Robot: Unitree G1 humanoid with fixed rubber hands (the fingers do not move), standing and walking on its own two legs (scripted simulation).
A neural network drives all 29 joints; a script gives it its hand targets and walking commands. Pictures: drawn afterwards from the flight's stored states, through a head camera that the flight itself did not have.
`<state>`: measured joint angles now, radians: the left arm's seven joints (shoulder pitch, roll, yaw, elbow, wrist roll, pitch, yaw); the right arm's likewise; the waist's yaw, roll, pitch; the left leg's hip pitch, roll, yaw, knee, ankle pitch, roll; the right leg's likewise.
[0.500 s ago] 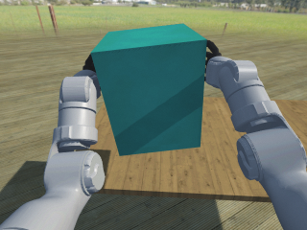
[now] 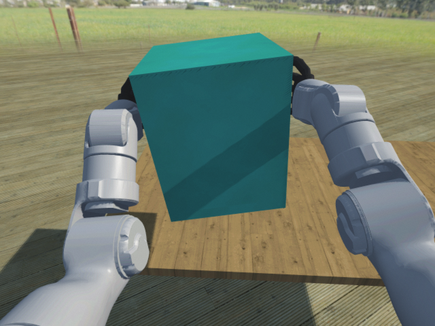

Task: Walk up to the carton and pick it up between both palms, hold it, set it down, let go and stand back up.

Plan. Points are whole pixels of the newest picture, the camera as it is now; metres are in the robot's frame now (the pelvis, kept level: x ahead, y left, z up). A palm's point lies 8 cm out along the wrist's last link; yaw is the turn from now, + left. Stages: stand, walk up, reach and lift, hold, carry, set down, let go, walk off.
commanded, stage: hold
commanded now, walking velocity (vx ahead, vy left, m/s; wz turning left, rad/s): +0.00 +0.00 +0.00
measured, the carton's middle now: (216, 123) +0.38 +0.00 +0.28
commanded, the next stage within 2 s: none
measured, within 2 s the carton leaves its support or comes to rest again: neither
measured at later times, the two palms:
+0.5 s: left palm (128, 114) +0.37 +0.15 +0.30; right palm (299, 95) +0.37 -0.14 +0.34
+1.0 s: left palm (129, 115) +0.37 +0.15 +0.30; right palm (302, 96) +0.36 -0.14 +0.34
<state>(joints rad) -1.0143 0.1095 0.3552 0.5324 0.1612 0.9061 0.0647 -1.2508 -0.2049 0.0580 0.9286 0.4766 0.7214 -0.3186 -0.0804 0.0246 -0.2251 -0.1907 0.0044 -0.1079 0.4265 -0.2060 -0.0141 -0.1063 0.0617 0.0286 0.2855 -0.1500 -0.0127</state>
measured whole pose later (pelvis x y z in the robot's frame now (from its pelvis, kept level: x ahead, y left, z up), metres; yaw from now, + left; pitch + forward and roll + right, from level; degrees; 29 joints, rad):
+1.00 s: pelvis +0.00 +0.00 +0.00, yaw +0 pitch -1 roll -2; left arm -1.03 0.11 0.35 0.59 0.13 0.87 0.09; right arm -1.28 -0.21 0.05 0.99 0.46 0.70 -0.30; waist -0.08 0.02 -0.24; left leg -0.22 0.00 -0.11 0.44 -0.20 -0.01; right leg -0.13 0.06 0.03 0.29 -0.14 -0.01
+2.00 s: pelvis +0.00 +0.00 +0.00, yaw +0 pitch -2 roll -2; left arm -1.03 0.11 0.36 0.57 0.16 0.89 0.08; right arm -1.25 -0.21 0.08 0.95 0.49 0.72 -0.31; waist -0.08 0.03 -0.23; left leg -0.19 0.00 -0.12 0.43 -0.21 -0.02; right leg -0.10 0.07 0.03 0.28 -0.15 -0.01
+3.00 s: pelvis +0.00 +0.00 +0.00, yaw +0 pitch -2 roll -2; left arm -1.02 0.12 0.35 0.57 0.14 0.87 0.07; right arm -1.25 -0.21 0.08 0.93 0.48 0.73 -0.32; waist -0.09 0.03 -0.23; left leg -0.20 0.00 -0.12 0.43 -0.20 -0.02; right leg -0.11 0.07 0.03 0.28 -0.15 -0.01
